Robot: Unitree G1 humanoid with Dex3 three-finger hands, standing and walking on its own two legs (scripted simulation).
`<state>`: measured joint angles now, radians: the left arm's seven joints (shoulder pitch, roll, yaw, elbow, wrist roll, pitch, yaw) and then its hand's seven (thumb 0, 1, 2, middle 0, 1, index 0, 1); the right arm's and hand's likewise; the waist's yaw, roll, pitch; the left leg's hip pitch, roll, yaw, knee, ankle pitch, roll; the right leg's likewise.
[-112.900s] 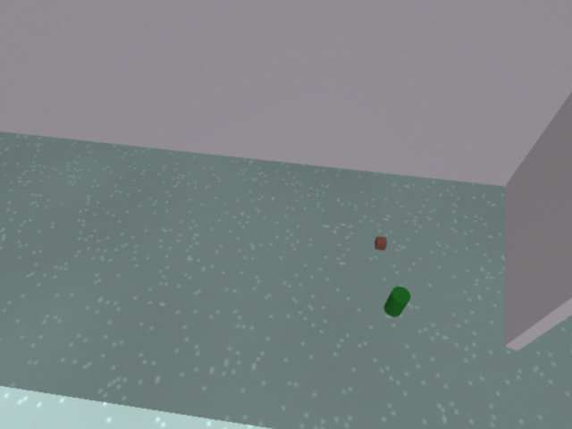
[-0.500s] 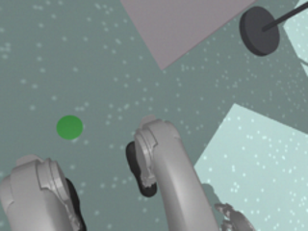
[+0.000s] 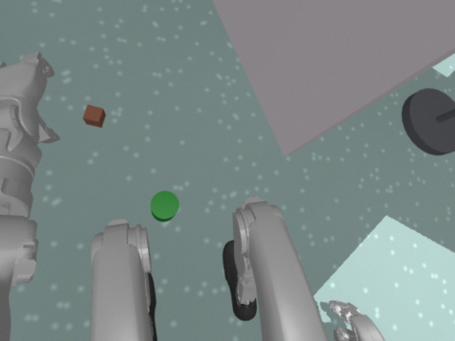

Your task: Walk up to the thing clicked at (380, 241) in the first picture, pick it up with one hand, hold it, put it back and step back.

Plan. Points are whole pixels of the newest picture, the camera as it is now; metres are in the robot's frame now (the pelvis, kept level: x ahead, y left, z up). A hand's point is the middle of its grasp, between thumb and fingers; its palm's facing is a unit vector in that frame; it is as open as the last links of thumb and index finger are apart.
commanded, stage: go down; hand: left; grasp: from above
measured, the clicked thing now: (94, 116) +0.62 +0.23 -0.39
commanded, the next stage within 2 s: home in 0.48 s
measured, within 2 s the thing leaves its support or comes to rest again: neither
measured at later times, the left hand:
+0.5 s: hand (30, 140) +0.41 +0.22 +0.01, palm faces -0.24 -0.67 -0.71, open 12.4 cm
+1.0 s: hand (7, 172) +0.35 +0.21 +0.09, palm faces +0.01 -0.85 -0.53, open 12.7 cm
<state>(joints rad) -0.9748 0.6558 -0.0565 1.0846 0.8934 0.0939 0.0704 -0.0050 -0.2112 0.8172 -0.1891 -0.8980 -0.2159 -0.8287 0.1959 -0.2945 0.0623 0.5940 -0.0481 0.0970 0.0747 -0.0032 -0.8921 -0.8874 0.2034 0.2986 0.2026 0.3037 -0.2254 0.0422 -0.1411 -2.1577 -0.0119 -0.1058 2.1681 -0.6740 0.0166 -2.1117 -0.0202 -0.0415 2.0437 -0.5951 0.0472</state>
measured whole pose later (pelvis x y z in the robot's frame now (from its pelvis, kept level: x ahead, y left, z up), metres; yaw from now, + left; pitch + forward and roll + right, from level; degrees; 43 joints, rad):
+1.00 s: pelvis +0.05 -0.02 +0.22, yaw +5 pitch +25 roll -2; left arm -0.34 0.24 0.07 0.80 0.23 0.28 0.26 -0.01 -0.12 0.75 -0.13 -0.90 -0.13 -0.83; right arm 0.20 -0.21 -0.02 0.70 -0.01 -0.05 -0.07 0.00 -0.90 -0.89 0.20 0.30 0.20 0.30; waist -0.10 0.03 -0.18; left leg -1.24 0.02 -0.06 1.40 -0.59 -0.02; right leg -1.25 -0.02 -0.03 1.35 -0.53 0.02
